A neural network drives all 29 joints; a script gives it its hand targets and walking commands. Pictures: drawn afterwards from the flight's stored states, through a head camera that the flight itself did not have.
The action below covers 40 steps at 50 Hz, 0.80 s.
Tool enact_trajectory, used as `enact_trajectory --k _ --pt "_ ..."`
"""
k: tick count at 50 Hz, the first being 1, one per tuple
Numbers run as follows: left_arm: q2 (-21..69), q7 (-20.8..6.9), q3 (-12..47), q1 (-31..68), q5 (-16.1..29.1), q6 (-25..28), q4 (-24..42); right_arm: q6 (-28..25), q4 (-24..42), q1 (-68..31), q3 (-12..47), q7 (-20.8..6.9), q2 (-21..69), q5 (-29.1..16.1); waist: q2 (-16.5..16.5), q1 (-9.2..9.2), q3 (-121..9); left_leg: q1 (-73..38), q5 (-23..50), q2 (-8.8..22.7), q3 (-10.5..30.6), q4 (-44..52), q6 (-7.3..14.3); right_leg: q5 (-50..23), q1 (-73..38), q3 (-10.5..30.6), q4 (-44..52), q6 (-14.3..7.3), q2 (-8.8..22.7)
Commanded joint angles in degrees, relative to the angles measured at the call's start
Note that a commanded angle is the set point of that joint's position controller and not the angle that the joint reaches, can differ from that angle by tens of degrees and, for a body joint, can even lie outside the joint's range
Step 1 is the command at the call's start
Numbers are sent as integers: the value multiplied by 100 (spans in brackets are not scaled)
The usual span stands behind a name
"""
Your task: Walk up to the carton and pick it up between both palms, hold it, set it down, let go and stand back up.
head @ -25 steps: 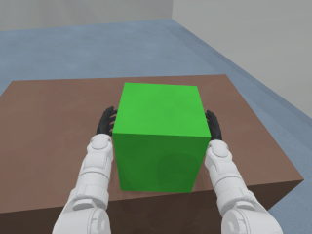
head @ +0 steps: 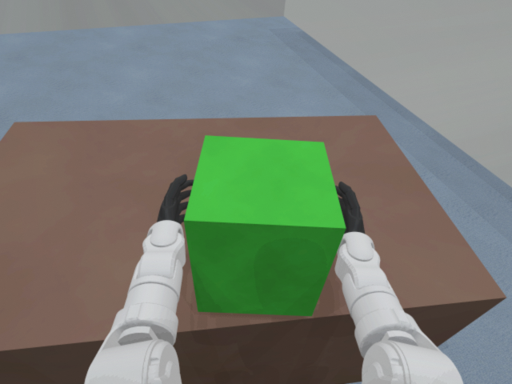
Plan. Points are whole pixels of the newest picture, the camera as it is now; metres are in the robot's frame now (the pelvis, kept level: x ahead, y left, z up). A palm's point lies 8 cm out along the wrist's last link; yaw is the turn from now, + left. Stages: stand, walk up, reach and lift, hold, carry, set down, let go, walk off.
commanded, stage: set down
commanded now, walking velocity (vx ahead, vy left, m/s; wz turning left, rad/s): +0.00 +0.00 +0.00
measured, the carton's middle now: (259, 228) +0.40 +0.03 +0.03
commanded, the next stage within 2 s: none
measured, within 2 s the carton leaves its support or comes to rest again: rests again in 0.72 s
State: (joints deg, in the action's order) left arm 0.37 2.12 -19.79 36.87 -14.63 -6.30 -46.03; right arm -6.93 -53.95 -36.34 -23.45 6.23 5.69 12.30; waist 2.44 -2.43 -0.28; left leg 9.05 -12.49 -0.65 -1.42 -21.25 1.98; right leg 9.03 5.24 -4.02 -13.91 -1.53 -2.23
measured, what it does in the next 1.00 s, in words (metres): stands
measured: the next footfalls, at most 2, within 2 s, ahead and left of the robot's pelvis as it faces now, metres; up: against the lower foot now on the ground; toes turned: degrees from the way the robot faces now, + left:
none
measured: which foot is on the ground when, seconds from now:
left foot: down 0.00-1.00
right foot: down 0.00-1.00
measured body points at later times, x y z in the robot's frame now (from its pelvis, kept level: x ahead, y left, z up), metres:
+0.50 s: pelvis -0.01 +0.00 +0.00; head +0.01 +0.03 +0.45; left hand +0.38 +0.19 +0.04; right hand +0.38 -0.12 +0.05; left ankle -0.01 +0.09 -0.75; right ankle -0.02 -0.10 -0.75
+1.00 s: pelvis -0.01 +0.00 +0.00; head +0.03 +0.02 +0.45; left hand +0.37 +0.18 +0.02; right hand +0.38 -0.12 +0.03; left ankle -0.01 +0.09 -0.75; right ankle -0.02 -0.10 -0.75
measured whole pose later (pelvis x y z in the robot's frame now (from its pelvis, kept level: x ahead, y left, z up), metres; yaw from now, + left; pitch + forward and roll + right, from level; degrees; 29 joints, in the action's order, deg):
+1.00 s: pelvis -0.01 +0.00 +0.00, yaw +0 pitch +6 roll -2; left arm 1.5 1.3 -25.9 36.6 -18.6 10.5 -56.4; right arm -18.3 -56.2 -34.9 -34.7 4.0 8.6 24.4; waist 0.9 -3.3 -1.9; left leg 17.0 -11.5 -0.5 -1.5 -22.5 2.1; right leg 8.5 13.5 -4.2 -16.0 -1.7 -2.2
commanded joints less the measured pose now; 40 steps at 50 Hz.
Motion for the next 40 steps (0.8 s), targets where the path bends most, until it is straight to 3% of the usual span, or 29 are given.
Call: enact_trajectory --k 1,5,7,12,14,20,21,27,30,33,37,38,40 --pt "3453 -734 2021 4548 205 641 1328 -571 1150 -4124 1866 -875 3027 206 -779 122 -3543 -1361 4350 310 -151 -279 -744 -2317 -1013 -98 -313 66 126" --pt "3456 -652 1943 4660 209 891 1225 -685 1203 -4218 1947 -942 3156 281 -745 -25 -3994 -999 4138 280 -189 -194 -702 -2563 -1270 -80 -427 111 173" --pt "3431 -649 1880 4613 209 950 1024 -703 1155 -4187 1902 -938 3180 382 -557 4 -3791 -884 3895 305 -174 -118 -675 -2456 -1300 -30 -415 122 198" --pt "3290 -685 1683 4496 43 1211 822 -850 1092 -4012 1923 -941 3280 500 -598 -150 -3909 -438 3618 247 -282 -35 -529 -2706 -1642 64 -517 145 297" --pt "3197 -707 1501 4374 -82 1283 666 -880 897 -3846 1930 -904 3376 537 -505 -158 -3764 -166 3390 274 -265 54 -479 -2884 -1858 85 -556 146 341" --pt "3096 -831 1311 4491 -74 1314 479 -802 530 -3645 1451 -866 3358 832 -481 46 -3236 -184 2761 258 -307 200 -474 -2164 -1556 7 -457 117 339" --pt "3038 -821 1264 4612 -30 1359 446 -840 565 -3744 1389 -878 3341 836 -525 -11 -3334 -133 2705 267 -341 202 -500 -2022 -1500 8 -410 82 341" --pt "3133 -711 1285 4721 -190 1521 500 -986 507 -3770 1126 -945 3246 1062 -711 44 -3607 -806 3406 309 -323 -55 -631 -1726 -920 -102 -325 47 262" --pt "3096 -741 1122 4321 -311 1558 240 -1015 383 -3515 1120 -906 3251 1141 -563 33 -3400 -520 3278 291 -342 20 -566 -1877 -1122 -98 -337 109 277" --pt "3101 -692 1263 4540 -212 1642 400 -1117 304 -3588 1023 -894 3138 1133 -760 83 -3474 -701 3637 341 -316 -91 -648 -1750 -848 -138 -342 54 229" --pt "3057 -630 1249 4429 -212 1849 291 -1282 320 -3573 1065 -890 3153 1234 -586 78 -3708 -808 3714 380 -259 -141 -628 -1719 -734 -136 -305 44 222" --pt "3312 -548 1234 3876 -342 1877 17 -1490 459 -3656 934 -951 3084 1345 -806 -25 -3889 -496 3664 295 -193 -219 -639 -1467 -254 -104 -250 -68 91" --pt "3089 -512 1034 3805 -510 1962 -117 -1532 329 -3508 757 -957 3026 1496 -677 -21 -3588 -489 3383 300 -201 -238 -585 -1358 -395 -108 -261 -69 121"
